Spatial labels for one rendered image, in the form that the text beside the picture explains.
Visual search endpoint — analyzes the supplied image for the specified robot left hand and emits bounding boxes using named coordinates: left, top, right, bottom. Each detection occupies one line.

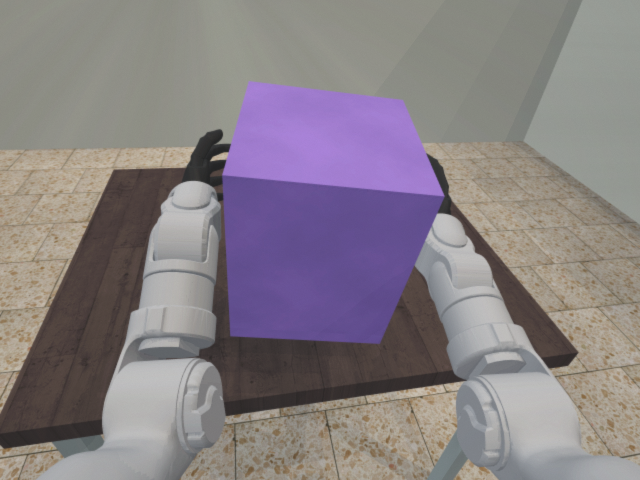
left=181, top=129, right=231, bottom=201

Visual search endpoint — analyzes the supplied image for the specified left robot upper arm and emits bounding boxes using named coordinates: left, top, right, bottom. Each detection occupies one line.
left=35, top=358, right=226, bottom=480

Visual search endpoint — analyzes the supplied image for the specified right robot forearm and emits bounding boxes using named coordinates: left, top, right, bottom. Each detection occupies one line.
left=415, top=213, right=582, bottom=440

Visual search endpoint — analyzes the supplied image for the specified carton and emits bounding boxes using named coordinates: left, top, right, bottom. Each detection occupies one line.
left=222, top=81, right=445, bottom=344

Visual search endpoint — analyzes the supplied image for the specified left robot forearm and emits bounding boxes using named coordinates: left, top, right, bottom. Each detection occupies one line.
left=102, top=181, right=221, bottom=439

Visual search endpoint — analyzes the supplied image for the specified right robot upper arm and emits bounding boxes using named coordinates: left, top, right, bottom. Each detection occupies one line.
left=456, top=372, right=640, bottom=480

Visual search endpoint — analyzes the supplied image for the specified table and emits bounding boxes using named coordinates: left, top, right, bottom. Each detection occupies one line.
left=0, top=168, right=579, bottom=480

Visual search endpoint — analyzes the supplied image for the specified robot right hand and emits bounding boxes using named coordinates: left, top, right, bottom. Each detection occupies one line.
left=426, top=153, right=452, bottom=215

